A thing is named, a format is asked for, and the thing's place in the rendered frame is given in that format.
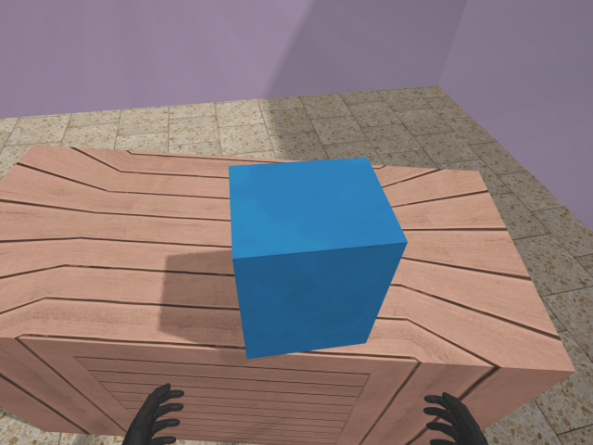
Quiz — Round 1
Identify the pedestal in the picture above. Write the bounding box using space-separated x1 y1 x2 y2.
0 145 576 445

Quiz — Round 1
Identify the robot left hand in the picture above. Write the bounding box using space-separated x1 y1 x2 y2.
121 383 184 445

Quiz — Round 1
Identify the robot right hand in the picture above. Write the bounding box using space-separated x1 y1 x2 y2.
423 392 488 445

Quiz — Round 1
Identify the carton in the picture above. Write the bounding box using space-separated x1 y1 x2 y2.
229 158 408 359

